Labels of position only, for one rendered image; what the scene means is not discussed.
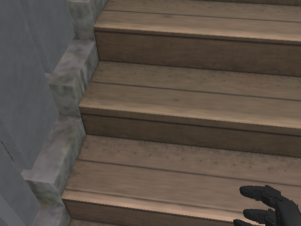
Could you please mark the robot right hand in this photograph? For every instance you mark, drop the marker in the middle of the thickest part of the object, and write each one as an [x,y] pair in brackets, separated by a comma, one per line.
[286,211]

